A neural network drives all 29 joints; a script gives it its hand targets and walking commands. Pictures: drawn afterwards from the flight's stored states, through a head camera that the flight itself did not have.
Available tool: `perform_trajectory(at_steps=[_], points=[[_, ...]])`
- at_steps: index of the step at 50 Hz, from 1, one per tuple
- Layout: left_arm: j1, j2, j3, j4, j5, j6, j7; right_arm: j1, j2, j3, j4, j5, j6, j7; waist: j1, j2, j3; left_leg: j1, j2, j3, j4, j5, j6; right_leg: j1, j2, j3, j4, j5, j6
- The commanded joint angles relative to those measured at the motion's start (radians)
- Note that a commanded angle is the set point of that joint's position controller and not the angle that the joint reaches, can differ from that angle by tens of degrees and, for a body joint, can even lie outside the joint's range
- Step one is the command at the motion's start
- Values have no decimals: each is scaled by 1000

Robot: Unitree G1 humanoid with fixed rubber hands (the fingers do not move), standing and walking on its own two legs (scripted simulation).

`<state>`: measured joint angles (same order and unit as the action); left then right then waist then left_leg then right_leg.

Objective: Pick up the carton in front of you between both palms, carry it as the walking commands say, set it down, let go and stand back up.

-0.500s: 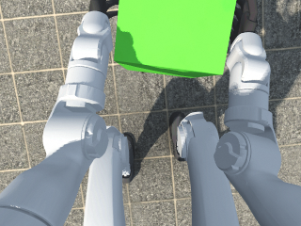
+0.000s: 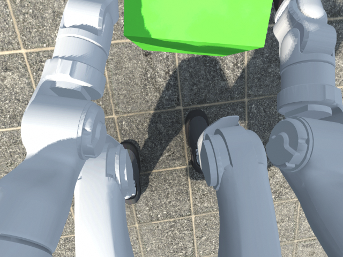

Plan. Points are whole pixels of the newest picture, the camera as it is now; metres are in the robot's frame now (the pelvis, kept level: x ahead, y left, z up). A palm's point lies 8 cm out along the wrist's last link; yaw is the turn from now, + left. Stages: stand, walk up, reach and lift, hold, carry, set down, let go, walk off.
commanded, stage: set down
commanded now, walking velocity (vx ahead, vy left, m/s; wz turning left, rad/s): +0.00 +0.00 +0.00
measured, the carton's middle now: out of the picture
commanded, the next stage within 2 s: none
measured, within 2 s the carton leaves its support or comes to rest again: rests again in 0.60 s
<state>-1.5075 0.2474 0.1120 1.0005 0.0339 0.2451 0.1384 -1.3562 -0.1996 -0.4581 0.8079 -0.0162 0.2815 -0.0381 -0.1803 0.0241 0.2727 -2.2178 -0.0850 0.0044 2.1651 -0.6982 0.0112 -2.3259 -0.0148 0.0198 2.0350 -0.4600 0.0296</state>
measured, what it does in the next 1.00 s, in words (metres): stands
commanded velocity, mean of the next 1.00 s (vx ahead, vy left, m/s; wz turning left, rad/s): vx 0.00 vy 0.00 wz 0.00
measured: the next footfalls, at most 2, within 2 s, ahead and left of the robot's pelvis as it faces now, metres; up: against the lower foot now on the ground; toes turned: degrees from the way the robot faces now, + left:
none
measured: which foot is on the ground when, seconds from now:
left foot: down 0.00-1.00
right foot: down 0.00-1.00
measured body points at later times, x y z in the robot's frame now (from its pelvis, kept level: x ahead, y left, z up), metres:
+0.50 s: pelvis -0.01 +0.00 -0.01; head +0.37 +0.00 +0.22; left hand +0.58 +0.03 -0.20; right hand +0.51 -0.27 -0.18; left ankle +0.07 +0.11 -0.36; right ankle +0.13 -0.13 -0.36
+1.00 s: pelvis -0.01 +0.00 -0.02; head +0.37 +0.00 +0.20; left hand +0.57 +0.03 -0.21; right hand +0.50 -0.28 -0.20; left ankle +0.07 +0.11 -0.36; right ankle +0.13 -0.13 -0.36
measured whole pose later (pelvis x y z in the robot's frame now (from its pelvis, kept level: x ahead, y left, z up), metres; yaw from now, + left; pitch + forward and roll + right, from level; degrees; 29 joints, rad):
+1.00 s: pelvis -0.01 +0.00 -0.02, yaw +0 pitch +36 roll -3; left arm -1.59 0.26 0.11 1.06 0.13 0.17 0.02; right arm -1.46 -0.30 -0.56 1.08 -0.03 0.13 0.04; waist -0.16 -0.02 0.46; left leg -2.19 -0.11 -0.03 2.25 -0.69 0.00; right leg -2.27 -0.02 0.00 2.10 -0.46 0.04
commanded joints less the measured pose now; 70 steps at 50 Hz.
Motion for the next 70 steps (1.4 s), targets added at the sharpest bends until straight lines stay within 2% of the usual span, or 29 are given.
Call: perform_trajectory(at_steps=[1,6,10,19,36,41,43,45,47,50,52,56,58,61,64,68,70], points=[[-522,-904,-296,-176,-104,-61,-250,-538,897,372,-88,116,-26,262,-28,150,-1229,424,-85,16,-202,430,2,812,93,-86,-35,502,9],[-527,-898,-287,-144,-110,-64,-250,-520,845,312,-46,77,-36,268,-73,191,-1139,435,-85,-2,-198,408,-6,690,84,-96,-32,428,4],[-531,-862,-261,-107,-103,-68,-246,-514,813,269,-11,54,-44,272,-80,201,-1073,405,-86,-6,-202,363,-6,647,78,-96,-29,378,1],[-528,-774,-224,-66,-69,-78,-233,-525,771,230,46,58,-64,282,-54,197,-963,380,-73,-10,-194,334,1,595,73,-80,-17,339,-2],[-356,-643,-111,49,65,-43,-260,-497,653,157,147,28,-78,276,33,155,-692,306,-42,-25,-179,258,22,486,80,-56,-4,213,-9],[-334,-590,-96,48,88,-44,-253,-467,606,126,176,20,-82,261,47,155,-649,309,-31,-24,-177,250,17,486,78,-50,1,199,-2],[-342,-559,-99,40,91,-44,-251,-452,582,107,182,18,-88,256,41,160,-655,323,-26,-27,-175,252,12,498,73,-52,5,202,2],[-340,-479,-92,26,95,-51,-236,-424,511,73,195,10,-101,238,32,162,-672,347,-17,-31,-176,260,2,511,65,-58,11,208,13],[-321,-285,-64,13,99,-64,-194,-356,327,8,210,0,-127,191,16,161,-704,384,-4,-37,-179,276,-16,538,50,-69,13,223,25],[-356,169,-46,-15,66,-97,-75,-239,-141,-74,234,7,-199,51,-11,152,-800,455,13,-49,-178,311,-44,608,30,-79,5,261,26],[-438,229,-108,0,-24,-107,-45,-281,-222,-32,268,65,-226,-3,-39,158,-872,488,20,-57,-162,335,-47,632,20,-76,5,301,25],[-515,212,-236,6,-186,-116,-60,-335,-291,25,281,144,-260,-26,-120,217,-947,517,41,-71,-140,349,-51,615,-4,-68,-4,348,6],[-523,202,-271,-1,-233,-115,-75,-345,-314,37,256,150,-268,-32,-157,216,-990,500,46,-70,-133,359,-54,664,-9,-67,-11,391,-5],[-494,218,-283,13,-260,-111,-88,-319,-324,35,219,148,-264,-41,-181,194,-1064,448,41,-49,-131,341,-58,795,-9,-61,-24,450,-13],[-462,248,-261,17,-245,-104,-83,-283,-315,29,160,150,-251,-53,-166,175,-1164,419,25,-15,-145,306,-58,927,0,-62,-38,489,-12],[-454,295,-192,-55,-195,-88,-59,-275,-275,68,28,181,-213,-70,-99,137,-1350,438,-1,31,-194,282,-42,1102,20,-81,-74,524,-4],[-444,314,-152,-73,-169,-67,-47,-272,-256,96,-15,193,-181,-78,-71,112,-1397,457,-12,45,-231,254,-31,1139,32,-97,-103,490,5]])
